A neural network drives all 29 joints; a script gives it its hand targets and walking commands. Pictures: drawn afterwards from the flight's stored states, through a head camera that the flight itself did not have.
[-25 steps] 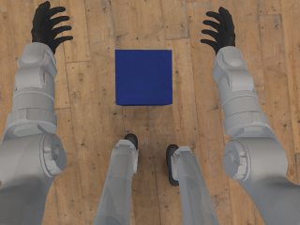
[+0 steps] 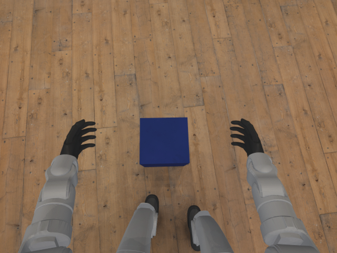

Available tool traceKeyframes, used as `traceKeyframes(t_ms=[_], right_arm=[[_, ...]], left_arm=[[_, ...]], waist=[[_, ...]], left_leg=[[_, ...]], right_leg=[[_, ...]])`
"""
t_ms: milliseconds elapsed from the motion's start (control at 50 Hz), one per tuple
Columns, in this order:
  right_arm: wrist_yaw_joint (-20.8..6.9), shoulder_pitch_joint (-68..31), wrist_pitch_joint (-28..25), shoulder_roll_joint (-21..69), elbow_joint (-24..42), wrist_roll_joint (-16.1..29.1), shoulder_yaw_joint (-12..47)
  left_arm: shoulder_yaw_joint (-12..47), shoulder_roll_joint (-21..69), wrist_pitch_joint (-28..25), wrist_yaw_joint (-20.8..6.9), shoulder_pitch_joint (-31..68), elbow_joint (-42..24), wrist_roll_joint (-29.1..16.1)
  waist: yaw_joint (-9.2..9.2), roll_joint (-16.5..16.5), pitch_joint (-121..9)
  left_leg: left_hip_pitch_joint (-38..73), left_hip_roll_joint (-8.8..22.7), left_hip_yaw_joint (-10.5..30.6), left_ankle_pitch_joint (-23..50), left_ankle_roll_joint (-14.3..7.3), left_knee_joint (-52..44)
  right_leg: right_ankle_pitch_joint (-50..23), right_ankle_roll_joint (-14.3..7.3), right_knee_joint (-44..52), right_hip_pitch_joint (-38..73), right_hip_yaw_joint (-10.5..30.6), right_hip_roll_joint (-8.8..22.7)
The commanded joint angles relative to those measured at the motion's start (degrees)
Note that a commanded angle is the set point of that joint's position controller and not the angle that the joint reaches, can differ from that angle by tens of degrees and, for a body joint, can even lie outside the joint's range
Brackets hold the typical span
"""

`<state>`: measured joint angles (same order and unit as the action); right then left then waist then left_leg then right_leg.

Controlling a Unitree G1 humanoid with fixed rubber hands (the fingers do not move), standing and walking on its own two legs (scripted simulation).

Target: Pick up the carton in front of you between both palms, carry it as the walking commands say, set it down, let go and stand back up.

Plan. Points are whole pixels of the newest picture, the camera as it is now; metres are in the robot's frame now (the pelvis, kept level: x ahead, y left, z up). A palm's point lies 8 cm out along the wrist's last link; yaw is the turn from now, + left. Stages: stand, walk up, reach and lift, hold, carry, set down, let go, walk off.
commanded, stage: let go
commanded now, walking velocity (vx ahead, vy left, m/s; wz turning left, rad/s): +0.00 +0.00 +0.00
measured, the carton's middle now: (164, 144) +0.43 +0.04 -0.60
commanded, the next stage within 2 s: stand in 0.86 s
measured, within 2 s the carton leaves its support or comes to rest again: neither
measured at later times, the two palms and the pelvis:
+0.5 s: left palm (71, 219) +0.19 +0.20 -0.02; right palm (321, 219) +0.20 -0.26 -0.01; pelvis +0.04 -0.03 +0.05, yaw +1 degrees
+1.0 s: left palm (49, 217) +0.19 +0.25 -0.02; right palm (328, 226) +0.19 -0.29 -0.03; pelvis +0.04 -0.03 +0.05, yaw +0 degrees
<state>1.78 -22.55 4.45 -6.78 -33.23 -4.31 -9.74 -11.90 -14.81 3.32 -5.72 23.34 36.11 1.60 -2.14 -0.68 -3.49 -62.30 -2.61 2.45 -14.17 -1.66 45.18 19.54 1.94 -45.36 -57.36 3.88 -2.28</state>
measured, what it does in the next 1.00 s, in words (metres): shifts its weight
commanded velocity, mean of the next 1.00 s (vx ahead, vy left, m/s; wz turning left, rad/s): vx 0.00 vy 0.00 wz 0.00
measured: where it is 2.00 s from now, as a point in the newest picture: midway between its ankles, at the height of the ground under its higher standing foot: (172, 229)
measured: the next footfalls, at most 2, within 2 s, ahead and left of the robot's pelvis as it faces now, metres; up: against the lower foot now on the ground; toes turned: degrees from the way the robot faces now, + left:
none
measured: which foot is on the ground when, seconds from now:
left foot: down 0.00-1.00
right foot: down 0.00-1.00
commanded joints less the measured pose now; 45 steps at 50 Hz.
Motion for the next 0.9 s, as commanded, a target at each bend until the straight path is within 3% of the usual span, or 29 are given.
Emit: traceKeyframes(t_ms=[0,180,320,440,560,800,820,840,860,880], right_arm=[[-0.9,4.0,-2.6,-5.1,4.6,0.4,-0.1],[-2.6,20.1,-5.8,-6.9,8.1,2.4,3.4],[-3.8,29.9,-5.4,-8.2,11.6,3.8,5.3],[-4.9,32.5,-2.5,-9.3,13.3,4.1,6.3],[-5.3,32.0,0.6,-9.5,13.9,4.2,6.5],[-5.3,32.5,2.3,-10.0,14.1,3.3,5.8],[-4.1,35.8,0.8,-9.5,10.7,4.1,5.5],[-3.7,35.1,0.4,-9.8,11.8,4.3,6.0],[-1.7,31.2,-1.0,-17.3,4.2,1.6,5.1],[-0.9,32.0,-1.8,-17.3,3.7,1.7,4.7]], left_arm=[[0.5,-3.8,-2.6,0.4,-3.4,-5.8,-0.6],[4.0,-2.9,-5.3,1.9,-22.3,-11.0,-1.7],[6.9,-2.6,-4.4,2.3,-32.7,-14.8,-2.5],[7.6,-3.5,-1.0,1.7,-34.1,-16.9,-1.8],[7.3,-3.9,2.4,1.3,-33.7,-17.3,-0.9],[7.5,-3.2,3.8,1.6,-34.4,-17.9,-0.7],[7.1,-5.5,6.9,3.1,-33.1,-20.7,0.8],[7.8,-4.8,7.6,3.8,-34.1,-19.7,0.2],[6.2,-10.9,3.8,6.1,-33.5,-12.2,-0.5],[6.3,-10.6,1.9,6.7,-34.5,-11.6,0.2]], waist=[[0.25,4.0,-36.5],[0.9,1.5,-21.7],[1.44,-0.8,-8.1],[1.99,-2.1,2.4],[1.74,-1.8,7.3],[2.0,-0.5,5.3],[2.32,0.9,2.2],[2.42,-0.6,2.8],[0.63,-5.0,3.9],[1.42,-3.8,3.2]], left_leg=[[50.4,2.6,2.7,32.9,2.4,-1.9],[53.3,1.5,0.6,25.2,2.3,-12.3],[57.8,0.3,-1.2,18.1,2.5,-19.7],[62.3,-0.6,-2.4,10.8,2.7,-21.7],[65.4,-1.1,-2.9,9.3,2.7,-20.7],[65.4,-0.3,-2.1,15.2,2.4,-21.0],[63.5,-1.9,-2.5,14.5,2.9,-19.2],[62.6,-1.5,-2.2,14.5,2.6,-18.9],[53.8,4.5,-0.2,13.0,3.2,-18.4],[53.2,4.6,0.5,10.4,2.8,-18.3]], right_leg=[[-12.2,0.2,6.4,3.9,-3.8,-1.8],[-15.6,-0.3,15.3,26.5,-2.3,-0.4],[-17.2,-0.4,23.0,38.9,-1.7,0.6],[-11.0,-1.0,27.1,39.7,-1.4,1.8],[-8.5,-1.5,28.1,38.9,-0.9,2.8],[-18.0,-0.7,25.2,46.5,-1.6,0.9],[-22.9,-0.8,23.3,49.1,-1.4,1.1],[-24.1,-0.6,22.5,48.8,-1.5,1.0],[-14.8,-0.2,22.2,43.8,-0.3,3.7],[-11.2,-0.4,22.5,45.0,0.9,3.9]])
